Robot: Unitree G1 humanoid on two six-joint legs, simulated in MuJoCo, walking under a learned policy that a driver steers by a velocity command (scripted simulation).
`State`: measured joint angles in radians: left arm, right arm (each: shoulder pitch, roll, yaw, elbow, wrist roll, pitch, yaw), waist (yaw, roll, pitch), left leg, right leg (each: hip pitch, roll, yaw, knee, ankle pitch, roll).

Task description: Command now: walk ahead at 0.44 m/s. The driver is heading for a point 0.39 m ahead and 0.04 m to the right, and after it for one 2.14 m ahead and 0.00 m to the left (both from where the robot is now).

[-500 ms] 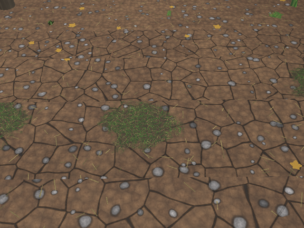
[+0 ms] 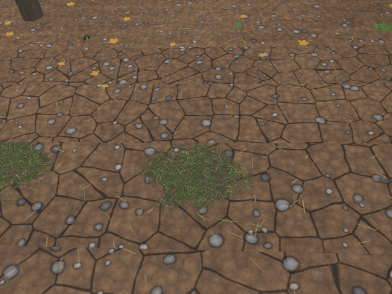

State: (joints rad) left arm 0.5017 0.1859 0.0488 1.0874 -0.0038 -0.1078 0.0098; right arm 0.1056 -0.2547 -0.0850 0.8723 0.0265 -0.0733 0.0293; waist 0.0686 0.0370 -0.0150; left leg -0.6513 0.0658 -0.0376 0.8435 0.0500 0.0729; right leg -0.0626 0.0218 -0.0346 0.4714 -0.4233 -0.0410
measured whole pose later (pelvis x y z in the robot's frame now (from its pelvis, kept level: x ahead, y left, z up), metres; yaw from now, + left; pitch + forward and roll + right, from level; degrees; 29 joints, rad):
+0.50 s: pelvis +0.26 +0.07 -0.16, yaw -2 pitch +2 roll +2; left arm 0.23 0.20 0.06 0.87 -0.02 -0.05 0.05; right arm 0.24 -0.19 -0.03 1.00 -0.03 -0.07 0.02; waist 0.01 -0.04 0.05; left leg -0.28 -0.07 0.11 0.47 -0.24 0.08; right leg -0.67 -0.09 0.09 1.04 -0.25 0.05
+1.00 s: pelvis +0.34 +0.04 -0.16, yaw -4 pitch +0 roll +1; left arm 0.12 0.18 0.06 0.87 0.00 0.02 0.01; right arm 0.29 -0.19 -0.03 1.05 -0.01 0.02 -0.02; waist -0.02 -0.01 0.03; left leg -0.12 0.01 0.10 0.54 -0.42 0.01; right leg -0.39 0.01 0.01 0.58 -0.19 -0.02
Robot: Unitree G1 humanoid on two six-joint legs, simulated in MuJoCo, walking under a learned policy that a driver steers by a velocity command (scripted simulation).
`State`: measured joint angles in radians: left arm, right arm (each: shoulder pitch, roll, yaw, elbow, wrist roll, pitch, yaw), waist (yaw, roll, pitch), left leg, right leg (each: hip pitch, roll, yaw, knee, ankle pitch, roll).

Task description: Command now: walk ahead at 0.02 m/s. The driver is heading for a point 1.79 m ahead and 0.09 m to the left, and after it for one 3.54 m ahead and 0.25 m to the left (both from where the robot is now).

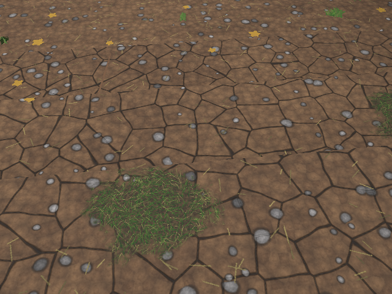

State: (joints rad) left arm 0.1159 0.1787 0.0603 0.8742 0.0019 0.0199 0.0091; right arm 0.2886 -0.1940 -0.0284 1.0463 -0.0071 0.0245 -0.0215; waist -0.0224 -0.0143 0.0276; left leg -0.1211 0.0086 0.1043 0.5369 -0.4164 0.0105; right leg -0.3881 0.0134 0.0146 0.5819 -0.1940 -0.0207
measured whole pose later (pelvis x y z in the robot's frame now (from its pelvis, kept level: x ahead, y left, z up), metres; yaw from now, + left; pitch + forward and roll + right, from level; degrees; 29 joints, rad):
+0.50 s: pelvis -0.01 +0.01 +0.00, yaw +0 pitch -2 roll +0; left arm 0.16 0.18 0.06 1.03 0.00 0.04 0.04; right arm 0.38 -0.16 -0.02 1.09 -0.01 0.01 -0.04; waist -0.01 -0.01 0.04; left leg -0.08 0.00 0.11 0.50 -0.39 0.02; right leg -0.33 0.01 0.02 0.52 -0.16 0.00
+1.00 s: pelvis +0.00 +0.01 +0.00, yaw +0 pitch -1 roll +0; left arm 0.16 0.18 0.05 1.09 -0.01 0.04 0.04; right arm 0.44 -0.14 -0.02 1.08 -0.01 0.00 -0.04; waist -0.01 0.00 0.04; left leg -0.08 -0.01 0.11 0.48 -0.39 0.03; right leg -0.34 0.01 0.03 0.51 -0.16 0.00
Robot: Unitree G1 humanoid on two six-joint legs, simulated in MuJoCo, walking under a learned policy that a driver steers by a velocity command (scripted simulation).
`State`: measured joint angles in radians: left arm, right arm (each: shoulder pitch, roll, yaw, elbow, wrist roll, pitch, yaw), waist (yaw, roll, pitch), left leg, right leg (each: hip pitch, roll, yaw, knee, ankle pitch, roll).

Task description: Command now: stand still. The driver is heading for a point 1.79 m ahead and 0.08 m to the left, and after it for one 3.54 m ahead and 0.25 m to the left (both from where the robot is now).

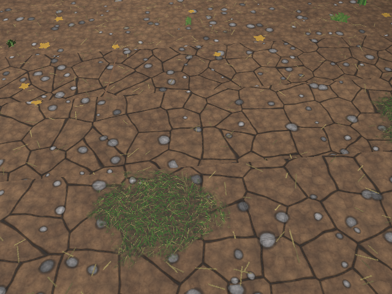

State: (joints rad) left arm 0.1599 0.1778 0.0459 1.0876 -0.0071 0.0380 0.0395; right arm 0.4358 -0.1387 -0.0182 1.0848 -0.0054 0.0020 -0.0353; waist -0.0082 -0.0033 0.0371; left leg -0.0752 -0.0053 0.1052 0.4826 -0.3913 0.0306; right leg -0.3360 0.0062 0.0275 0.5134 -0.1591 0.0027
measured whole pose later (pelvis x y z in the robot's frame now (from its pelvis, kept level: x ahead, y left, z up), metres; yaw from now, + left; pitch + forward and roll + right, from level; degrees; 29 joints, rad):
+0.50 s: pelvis +0.00 +0.00 +0.00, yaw +0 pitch -1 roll +0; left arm 0.17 0.18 0.04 1.10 -0.01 0.04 0.04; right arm 0.46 -0.13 -0.02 1.08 0.00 0.00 -0.03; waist -0.01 0.00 0.04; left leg -0.07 -0.01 0.10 0.47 -0.39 0.04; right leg -0.34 0.00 0.03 0.51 -0.16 0.01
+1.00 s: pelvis +0.11 -0.05 -0.01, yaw +1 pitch +1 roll -1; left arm 0.13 0.22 0.06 1.02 -0.02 -0.09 -0.02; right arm 0.47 -0.23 -0.05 1.03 0.04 -0.06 -0.02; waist 0.00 0.05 0.03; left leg -0.26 0.03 -0.04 1.11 -0.46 0.03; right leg -0.37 0.01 -0.10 0.65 -0.29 -0.06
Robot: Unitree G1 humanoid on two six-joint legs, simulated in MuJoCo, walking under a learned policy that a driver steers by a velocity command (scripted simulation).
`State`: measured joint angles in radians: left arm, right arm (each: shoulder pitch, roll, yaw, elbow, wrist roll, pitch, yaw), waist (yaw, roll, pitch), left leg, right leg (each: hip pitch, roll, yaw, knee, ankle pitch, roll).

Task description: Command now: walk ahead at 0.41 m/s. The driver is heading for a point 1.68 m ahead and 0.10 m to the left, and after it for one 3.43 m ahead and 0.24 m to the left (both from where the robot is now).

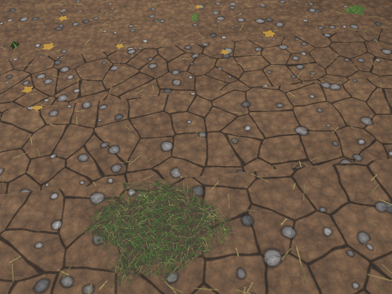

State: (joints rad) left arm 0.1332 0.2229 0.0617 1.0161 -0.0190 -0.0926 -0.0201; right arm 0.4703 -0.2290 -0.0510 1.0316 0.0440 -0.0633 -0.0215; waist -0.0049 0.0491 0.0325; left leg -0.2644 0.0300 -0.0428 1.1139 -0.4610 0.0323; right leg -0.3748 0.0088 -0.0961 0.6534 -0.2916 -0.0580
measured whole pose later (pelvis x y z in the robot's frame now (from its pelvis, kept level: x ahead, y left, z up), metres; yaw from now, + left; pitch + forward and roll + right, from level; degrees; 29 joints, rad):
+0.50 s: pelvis +0.26 +0.06 -0.04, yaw -1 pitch +2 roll -4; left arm 0.52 0.22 0.04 1.05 -0.01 -0.09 0.06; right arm 0.02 -0.26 -0.07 0.80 0.03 -0.12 0.11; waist 0.12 0.04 0.01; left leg -0.69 0.14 -0.07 0.58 0.38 0.05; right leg 0.06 -0.02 -0.06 0.59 -0.69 0.05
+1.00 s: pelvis +0.58 +0.14 -0.15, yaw +0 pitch +1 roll +2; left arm 0.06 0.21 0.04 0.78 -0.02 -0.06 0.00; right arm 0.38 -0.22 -0.05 1.03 0.02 -0.08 -0.01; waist -0.07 -0.03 -0.02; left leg -0.10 -0.04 0.07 0.40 -0.33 0.03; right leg -0.66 -0.09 0.01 0.69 0.02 -0.02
